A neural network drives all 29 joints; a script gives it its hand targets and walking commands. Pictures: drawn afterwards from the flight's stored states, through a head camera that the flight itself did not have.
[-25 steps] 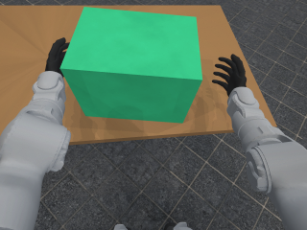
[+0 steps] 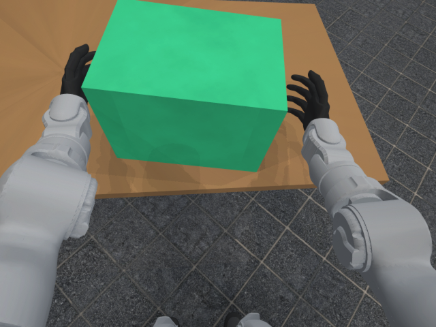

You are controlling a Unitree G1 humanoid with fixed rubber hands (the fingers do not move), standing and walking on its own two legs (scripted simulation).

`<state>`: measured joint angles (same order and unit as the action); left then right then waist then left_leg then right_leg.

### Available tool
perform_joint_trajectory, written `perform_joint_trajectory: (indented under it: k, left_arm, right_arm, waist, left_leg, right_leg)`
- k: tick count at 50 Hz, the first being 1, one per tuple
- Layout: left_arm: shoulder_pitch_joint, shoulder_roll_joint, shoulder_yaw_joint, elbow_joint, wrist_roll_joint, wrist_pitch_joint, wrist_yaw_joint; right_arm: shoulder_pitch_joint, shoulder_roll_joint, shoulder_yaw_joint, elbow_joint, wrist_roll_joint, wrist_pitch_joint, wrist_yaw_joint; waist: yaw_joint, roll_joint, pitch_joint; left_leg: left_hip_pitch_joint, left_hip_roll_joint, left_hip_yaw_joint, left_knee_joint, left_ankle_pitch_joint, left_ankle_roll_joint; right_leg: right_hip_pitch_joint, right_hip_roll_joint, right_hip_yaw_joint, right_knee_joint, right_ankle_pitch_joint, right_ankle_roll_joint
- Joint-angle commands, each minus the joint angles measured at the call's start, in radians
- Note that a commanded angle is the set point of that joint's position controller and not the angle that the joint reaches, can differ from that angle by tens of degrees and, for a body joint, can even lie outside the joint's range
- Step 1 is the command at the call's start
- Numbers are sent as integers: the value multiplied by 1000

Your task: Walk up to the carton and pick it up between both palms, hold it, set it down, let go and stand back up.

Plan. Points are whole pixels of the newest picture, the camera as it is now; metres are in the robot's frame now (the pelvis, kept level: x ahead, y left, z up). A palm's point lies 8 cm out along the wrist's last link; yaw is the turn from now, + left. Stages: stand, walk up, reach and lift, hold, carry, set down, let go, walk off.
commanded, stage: reach and lift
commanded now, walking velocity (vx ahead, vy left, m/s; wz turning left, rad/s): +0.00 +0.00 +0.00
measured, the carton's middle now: (193, 93) +0.57 +0.04 +0.04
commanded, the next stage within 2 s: none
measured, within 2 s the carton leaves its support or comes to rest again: neither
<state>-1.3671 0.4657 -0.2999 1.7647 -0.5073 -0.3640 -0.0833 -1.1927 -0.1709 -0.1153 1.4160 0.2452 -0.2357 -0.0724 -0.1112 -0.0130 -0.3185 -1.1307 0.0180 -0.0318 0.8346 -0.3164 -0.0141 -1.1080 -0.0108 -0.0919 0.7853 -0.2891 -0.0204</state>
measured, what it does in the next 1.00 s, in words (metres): stands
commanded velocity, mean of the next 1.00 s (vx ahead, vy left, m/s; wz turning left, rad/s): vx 0.00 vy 0.00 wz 0.00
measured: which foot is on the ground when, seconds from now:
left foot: down 0.00-1.00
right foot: down 0.00-1.00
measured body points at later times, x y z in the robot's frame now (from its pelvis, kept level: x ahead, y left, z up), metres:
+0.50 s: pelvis +0.01 +0.01 +0.01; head +0.15 +0.04 +0.43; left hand +0.53 +0.23 +0.09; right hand +0.51 -0.16 +0.08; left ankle +0.01 +0.12 -0.68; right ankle +0.02 -0.11 -0.68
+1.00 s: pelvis +0.01 +0.01 +0.02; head +0.16 +0.03 +0.44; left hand +0.53 +0.23 +0.08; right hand +0.51 -0.16 +0.08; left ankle +0.01 +0.12 -0.68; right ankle +0.02 -0.11 -0.68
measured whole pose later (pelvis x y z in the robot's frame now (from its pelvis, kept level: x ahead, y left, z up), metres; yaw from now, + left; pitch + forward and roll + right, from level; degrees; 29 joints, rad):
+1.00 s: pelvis +0.01 +0.01 +0.02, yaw +0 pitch +32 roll -1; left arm -1.36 0.43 -0.04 1.81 -0.30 -0.43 -0.06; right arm -1.17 -0.14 -0.33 1.43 -0.01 -0.31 -0.06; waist -0.09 -0.01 -0.25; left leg -1.00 0.02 0.00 0.70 -0.27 0.00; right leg -0.98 -0.02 -0.08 0.66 -0.24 -0.01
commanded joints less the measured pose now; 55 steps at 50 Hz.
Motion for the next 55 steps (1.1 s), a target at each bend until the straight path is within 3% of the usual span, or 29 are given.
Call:
perform_joint_trajectory:
  k: [1,4,7,12,18,21,23,25,33,37,39,44,46,52,55]
  left_arm:
    - [-565,93,0,-190,26,-48,-6]
    - [-571,80,1,-186,28,-52,-9]
    - [-576,79,16,-173,40,-53,-5]
    - [-578,63,29,-208,58,-54,2]
    - [-555,85,63,-168,70,-54,11]
    - [-566,70,60,-195,69,-56,12]
    - [-581,63,61,-222,73,-53,21]
    - [-579,61,56,-212,65,-56,23]
    - [-576,38,68,-189,68,-62,19]
    - [-575,23,96,-190,89,-75,15]
    - [-580,-5,112,-207,103,-74,6]
    - [-573,-57,170,-172,170,-98,-30]
    - [-580,-115,203,-181,212,-118,-48]
    - [-502,-304,342,-127,392,-185,-108]
    - [-455,-380,416,-96,488,-228,-135]
  right_arm:
    - [-503,-200,-32,-167,-16,-50,-5]
    - [-511,-185,-32,-163,-19,-48,-3]
    - [-509,-180,-42,-142,-31,-48,-3]
    - [-516,-167,-55,-160,-38,-54,-2]
    - [-507,-169,-50,-168,-57,-58,-8]
    - [-515,-161,-49,-173,-60,-52,-10]
    - [-521,-171,-70,-174,-61,-54,-10]
    - [-529,-162,-67,-188,-74,-53,-9]
    - [-547,-131,-55,-183,-76,-54,3]
    - [-534,-97,-74,-173,-110,-57,4]
    - [-541,-70,-75,-181,-117,-60,10]
    - [-540,8,-121,-189,-204,-84,38]
    - [-528,74,-138,-180,-244,-103,58]
    - [-479,246,-235,-143,-439,-211,134]
    - [-430,341,-279,-98,-544,-264,169]
  waist:
    - [-4,221,-914]
    - [-1,247,-915]
    - [-9,231,-894]
    - [8,267,-905]
    - [14,208,-904]
    - [13,209,-910]
    - [11,245,-928]
    - [9,218,-919]
    - [27,212,-918]
    - [19,194,-896]
    - [34,201,-903]
    - [25,176,-889]
    - [40,191,-868]
    - [54,165,-772]
    - [56,123,-691]
  left_leg:
    - [523,-20,95,-16,556,-100]
    - [518,-19,93,-17,558,-104]
    - [534,-15,87,-29,581,-103]
    - [574,-13,90,-32,603,-109]
    - [519,-11,90,-50,616,-98]
    - [564,-11,88,-59,616,-99]
    - [621,-8,85,-48,643,-109]
    - [620,-4,84,-44,654,-104]
    - [616,-4,84,-55,632,-96]
    - [597,-4,86,-68,640,-91]
    - [596,-9,87,-72,643,-88]
    - [563,-8,97,-103,611,-71]
    - [597,-6,101,-116,631,-72]
    - [640,7,102,-172,682,-61]
    - [639,10,111,-220,668,-53]
  right_leg:
    - [552,25,-12,1,519,40]
    - [551,18,-5,0,521,26]
    - [554,18,-11,-8,539,30]
    - [541,20,-13,-17,517,26]
    - [622,12,-1,-16,581,35]
    - [594,16,-7,-32,538,32]
    - [537,22,-16,-40,517,25]
    - [531,21,-12,-45,516,22]
    - [548,16,-11,-45,507,20]
    - [564,13,-8,-52,535,29]
    - [591,9,-2,-53,538,26]
    - [669,-4,4,-59,580,32]
    - [665,-9,2,-71,580,30]
    - [731,-19,-3,-136,636,32]
    - [760,-23,-7,-176,665,40]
